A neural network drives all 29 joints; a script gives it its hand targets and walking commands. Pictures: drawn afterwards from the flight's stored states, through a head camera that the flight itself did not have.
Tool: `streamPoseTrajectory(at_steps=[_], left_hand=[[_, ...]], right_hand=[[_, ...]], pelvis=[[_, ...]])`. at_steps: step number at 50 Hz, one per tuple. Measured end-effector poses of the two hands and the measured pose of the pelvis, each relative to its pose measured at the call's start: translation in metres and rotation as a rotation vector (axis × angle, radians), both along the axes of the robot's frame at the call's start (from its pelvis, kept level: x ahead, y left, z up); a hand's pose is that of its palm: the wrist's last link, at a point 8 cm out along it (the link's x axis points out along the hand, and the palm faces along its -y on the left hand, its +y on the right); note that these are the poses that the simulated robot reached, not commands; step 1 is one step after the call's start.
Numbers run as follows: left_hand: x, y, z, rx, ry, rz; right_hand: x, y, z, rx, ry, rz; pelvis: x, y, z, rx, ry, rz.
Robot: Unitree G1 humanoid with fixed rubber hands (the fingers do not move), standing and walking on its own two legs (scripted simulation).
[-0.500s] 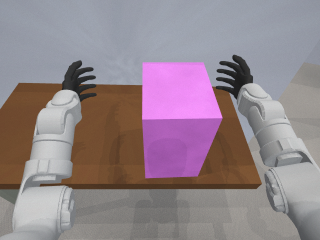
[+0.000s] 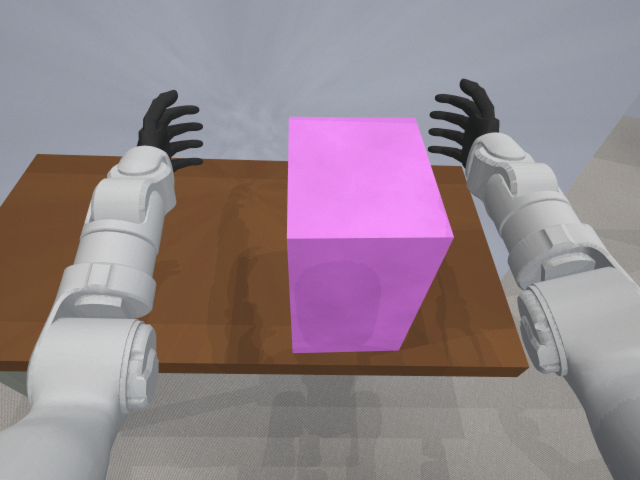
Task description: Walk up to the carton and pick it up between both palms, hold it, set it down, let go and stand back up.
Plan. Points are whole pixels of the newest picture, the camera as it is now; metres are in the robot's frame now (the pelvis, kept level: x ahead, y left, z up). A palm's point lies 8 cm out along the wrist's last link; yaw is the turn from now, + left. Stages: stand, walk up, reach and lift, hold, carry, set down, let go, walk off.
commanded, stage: reach and lift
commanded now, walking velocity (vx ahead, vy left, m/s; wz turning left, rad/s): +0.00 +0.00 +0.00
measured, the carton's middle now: (349, 244) +0.44 -0.03 +0.01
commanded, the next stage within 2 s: none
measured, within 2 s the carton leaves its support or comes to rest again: leaves its support in 1.20 s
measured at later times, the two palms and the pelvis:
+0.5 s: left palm (181, 215) +0.43 +0.20 +0.08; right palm (452, 205) +0.45 -0.16 +0.09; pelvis +0.00 +0.00 -0.01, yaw +0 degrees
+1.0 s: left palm (207, 228) +0.44 +0.17 +0.05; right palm (444, 220) +0.45 -0.16 +0.06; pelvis -0.01 +0.01 -0.02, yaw -1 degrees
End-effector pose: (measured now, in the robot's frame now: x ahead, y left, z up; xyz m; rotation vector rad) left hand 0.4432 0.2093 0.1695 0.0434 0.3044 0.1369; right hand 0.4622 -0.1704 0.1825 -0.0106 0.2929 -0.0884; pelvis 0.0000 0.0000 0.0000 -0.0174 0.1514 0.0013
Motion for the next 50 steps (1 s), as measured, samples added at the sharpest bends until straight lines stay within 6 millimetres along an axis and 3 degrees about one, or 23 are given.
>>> streamPoseTrajectory(at_steps=[8, 12, 24, 37, 50], left_hand=[[-0.013, 0.000, -0.055, 0.004, 0.030, 0.013], [-0.018, -0.003, -0.070, 0.007, 0.017, 0.027], [-0.011, -0.010, -0.085, -0.011, -0.025, 0.016], [-0.015, -0.006, -0.129, -0.019, -0.012, 0.010], [-0.005, -0.035, -0.122, -0.038, -0.054, -0.038]], right_hand=[[-0.010, 0.007, -0.055, -0.001, 0.031, -0.007], [-0.012, 0.007, -0.072, 0.004, 0.019, -0.011], [-0.015, 0.008, -0.087, -0.032, 0.007, -0.007], [-0.016, 0.007, -0.119, -0.037, 0.006, -0.006], [-0.015, 0.010, -0.121, -0.033, 0.000, -0.002]], pelvis=[[0.000, 0.002, -0.001, -0.002, 0.018, 0.003], [0.000, 0.002, -0.003, -0.006, 0.049, 0.003], [-0.003, 0.001, -0.009, 0.000, 0.111, -0.004], [-0.007, 0.007, -0.020, -0.009, 0.216, -0.010], [-0.007, 0.011, -0.022, -0.005, 0.237, -0.023]])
